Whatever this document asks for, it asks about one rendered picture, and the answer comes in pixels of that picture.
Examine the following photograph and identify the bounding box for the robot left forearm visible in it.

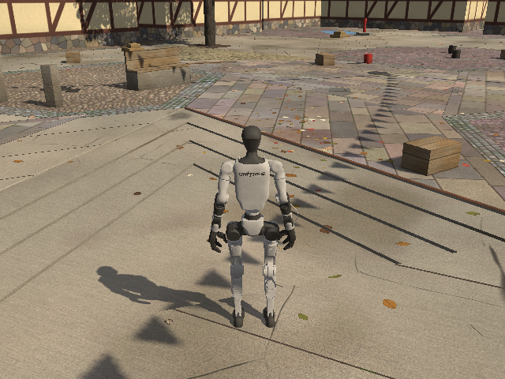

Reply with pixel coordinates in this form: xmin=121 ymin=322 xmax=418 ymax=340
xmin=211 ymin=193 xmax=225 ymax=232

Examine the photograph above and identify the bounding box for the robot left upper arm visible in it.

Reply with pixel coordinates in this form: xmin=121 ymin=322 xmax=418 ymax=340
xmin=216 ymin=160 xmax=235 ymax=205

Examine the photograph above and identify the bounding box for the robot right forearm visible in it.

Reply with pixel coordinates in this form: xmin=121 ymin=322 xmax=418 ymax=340
xmin=279 ymin=192 xmax=294 ymax=231

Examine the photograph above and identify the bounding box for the robot head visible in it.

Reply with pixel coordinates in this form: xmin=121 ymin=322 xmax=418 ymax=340
xmin=238 ymin=126 xmax=265 ymax=164

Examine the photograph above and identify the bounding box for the robot right upper arm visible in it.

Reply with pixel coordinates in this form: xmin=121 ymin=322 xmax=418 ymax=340
xmin=268 ymin=159 xmax=288 ymax=204

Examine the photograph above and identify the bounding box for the robot right hand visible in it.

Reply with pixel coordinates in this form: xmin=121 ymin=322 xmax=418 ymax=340
xmin=277 ymin=228 xmax=296 ymax=250

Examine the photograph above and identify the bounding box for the right robot thigh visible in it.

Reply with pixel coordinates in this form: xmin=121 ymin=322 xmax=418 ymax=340
xmin=263 ymin=220 xmax=279 ymax=279

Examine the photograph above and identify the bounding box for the robot left hand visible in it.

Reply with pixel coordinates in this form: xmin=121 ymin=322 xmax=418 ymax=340
xmin=208 ymin=230 xmax=227 ymax=253

